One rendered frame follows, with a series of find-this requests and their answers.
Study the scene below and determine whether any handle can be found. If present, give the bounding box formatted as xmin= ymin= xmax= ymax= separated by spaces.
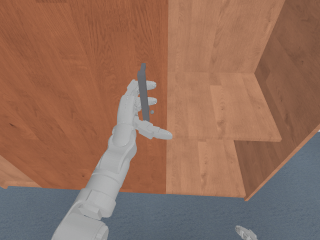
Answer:
xmin=137 ymin=63 xmax=150 ymax=122

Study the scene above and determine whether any robot left hand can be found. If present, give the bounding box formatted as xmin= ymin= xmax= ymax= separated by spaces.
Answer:
xmin=117 ymin=79 xmax=173 ymax=140

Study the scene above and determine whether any wardrobe door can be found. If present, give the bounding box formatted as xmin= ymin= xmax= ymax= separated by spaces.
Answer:
xmin=0 ymin=155 xmax=34 ymax=182
xmin=0 ymin=0 xmax=169 ymax=194

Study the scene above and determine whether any left robot upper arm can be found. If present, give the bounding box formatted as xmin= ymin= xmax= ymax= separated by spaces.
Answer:
xmin=53 ymin=212 xmax=109 ymax=240

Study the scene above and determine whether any robot right hand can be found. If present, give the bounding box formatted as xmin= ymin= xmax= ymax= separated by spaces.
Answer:
xmin=235 ymin=225 xmax=258 ymax=240

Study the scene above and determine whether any robot left forearm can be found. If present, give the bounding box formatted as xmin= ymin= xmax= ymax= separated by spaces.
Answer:
xmin=51 ymin=123 xmax=137 ymax=240

